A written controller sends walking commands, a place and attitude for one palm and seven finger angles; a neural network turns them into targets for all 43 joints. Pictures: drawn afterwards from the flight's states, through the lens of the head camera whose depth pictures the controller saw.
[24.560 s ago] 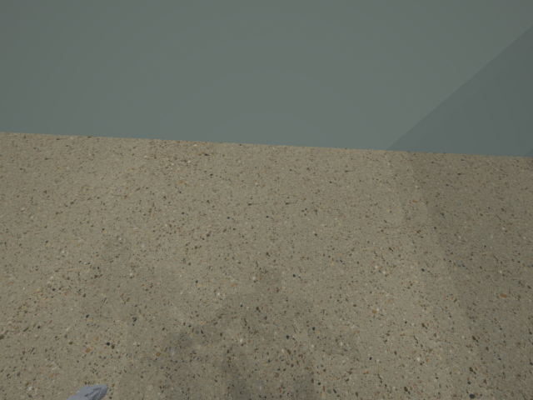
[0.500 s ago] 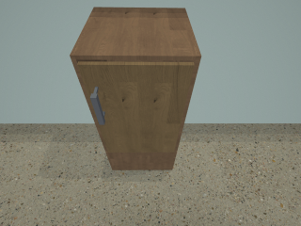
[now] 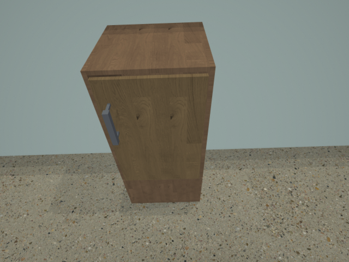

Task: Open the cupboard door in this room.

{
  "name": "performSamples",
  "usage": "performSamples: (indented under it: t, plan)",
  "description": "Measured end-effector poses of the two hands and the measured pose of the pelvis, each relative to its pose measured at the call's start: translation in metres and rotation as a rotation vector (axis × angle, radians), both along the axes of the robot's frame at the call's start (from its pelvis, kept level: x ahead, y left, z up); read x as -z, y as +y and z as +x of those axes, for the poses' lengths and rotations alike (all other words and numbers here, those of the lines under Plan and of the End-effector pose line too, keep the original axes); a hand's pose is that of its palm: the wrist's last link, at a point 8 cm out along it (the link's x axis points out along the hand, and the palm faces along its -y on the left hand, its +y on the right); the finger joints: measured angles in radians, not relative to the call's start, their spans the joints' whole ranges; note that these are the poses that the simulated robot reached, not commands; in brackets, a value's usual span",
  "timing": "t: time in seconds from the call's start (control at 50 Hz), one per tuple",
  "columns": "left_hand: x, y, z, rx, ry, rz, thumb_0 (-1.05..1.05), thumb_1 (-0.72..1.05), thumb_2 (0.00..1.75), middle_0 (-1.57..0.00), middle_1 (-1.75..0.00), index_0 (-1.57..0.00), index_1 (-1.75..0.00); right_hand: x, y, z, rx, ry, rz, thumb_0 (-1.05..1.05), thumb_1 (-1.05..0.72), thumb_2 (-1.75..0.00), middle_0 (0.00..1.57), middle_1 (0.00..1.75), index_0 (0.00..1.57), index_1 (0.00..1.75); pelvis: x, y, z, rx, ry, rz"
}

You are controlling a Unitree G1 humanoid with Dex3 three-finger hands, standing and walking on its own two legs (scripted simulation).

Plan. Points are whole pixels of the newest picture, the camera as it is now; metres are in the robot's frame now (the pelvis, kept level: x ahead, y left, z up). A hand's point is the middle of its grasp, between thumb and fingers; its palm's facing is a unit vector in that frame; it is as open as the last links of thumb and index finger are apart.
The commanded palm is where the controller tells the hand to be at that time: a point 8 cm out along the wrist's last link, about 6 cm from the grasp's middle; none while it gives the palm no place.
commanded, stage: come to a stop and stand still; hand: left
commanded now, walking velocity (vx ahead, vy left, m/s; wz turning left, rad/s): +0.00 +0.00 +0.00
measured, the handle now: (112, 124) +0.57 +0.26 -0.04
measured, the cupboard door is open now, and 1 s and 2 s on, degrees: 0 0 0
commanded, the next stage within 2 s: look again from close up in 0.20 s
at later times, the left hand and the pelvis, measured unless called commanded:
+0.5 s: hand out of the picture +0.00 +0.16 -0.17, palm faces +0.02 -0.98 -0.18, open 7.3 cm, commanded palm none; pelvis +0.02 -0.01 +0.00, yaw +1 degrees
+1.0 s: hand out of the picture +0.12 +0.19 -0.10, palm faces +0.24 -0.94 -0.23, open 7.3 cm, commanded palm +0.13 +0.22 -0.07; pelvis +0.02 -0.01 +0.00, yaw +2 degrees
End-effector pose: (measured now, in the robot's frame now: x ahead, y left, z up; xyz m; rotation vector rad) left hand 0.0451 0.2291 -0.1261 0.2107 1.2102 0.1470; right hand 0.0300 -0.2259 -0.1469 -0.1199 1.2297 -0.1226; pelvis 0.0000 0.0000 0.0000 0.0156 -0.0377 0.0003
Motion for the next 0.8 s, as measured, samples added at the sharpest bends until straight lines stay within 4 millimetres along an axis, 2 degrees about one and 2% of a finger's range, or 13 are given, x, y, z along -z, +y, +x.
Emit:
performSamples:
  t: [0.24,0.36,0.46,0.62,0.68,0.8]
  plan:
    - [0.009,-0.012,-0.044,-0.039,0.146,-0.034,0.0,0.91,0.9,-0.2,-0.3,-0.2,-0.3,0.0,0.0,-0.069,0.022,0.225,0.006,0.0,-0.91,-0.9,0.2,0.3,0.2,0.3,-0.002,-0.007,0.0,-0.009,0.02,-0.005]
    - [0.013,-0.02,-0.051,-0.056,0.193,-0.059,0.0,0.91,0.9,-0.2,-0.3,-0.2,-0.3,-0.002,0.009,-0.084,0.034,0.292,0.017,0.0,-0.91,-0.9,0.2,0.3,0.2,0.3,-0.003,-0.006,0.007,-0.012,0.024,-0.005]
    - [0.014,-0.024,-0.049,-0.063,0.206,-0.065,0.01,0.92,0.9,-0.2,-0.3,-0.2,-0.3,-0.001,0.017,-0.074,0.035,0.284,0.03,0.0,-0.91,-0.9,0.2,0.3,0.2,0.3,-0.003,-0.006,0.013,-0.013,0.02,-0.005]
    - [0.015,-0.023,-0.04,-0.068,0.193,-0.059,0.01,0.93,0.9,-0.2,-0.3,-0.2,-0.3,0.003,0.024,-0.035,0.021,0.2,0.042,0.0,-0.91,-0.9,0.2,0.3,0.2,0.3,-0.003,-0.006,0.021,-0.011,0.013,-0.006]
    - [0.014,-0.022,-0.037,-0.071,0.185,-0.055,0.01,0.93,0.9,-0.2,-0.3,-0.2,-0.3,0.004,0.023,-0.023,0.009,0.175,0.037,0.0,-0.91,-0.9,0.2,0.3,0.2,0.3,-0.003,-0.006,0.023,-0.012,0.012,-0.007]
    - [0.014,-0.021,-0.032,-0.077,0.174,-0.051,0.01,0.93,0.9,-0.2,-0.3,-0.2,-0.3,0.003,0.014,-0.012,0.005,0.161,0.016,0.01,-0.92,-0.9,0.2,0.3,0.2,0.3,-0.003,-0.007,0.027,-0.013,0.012,-0.006]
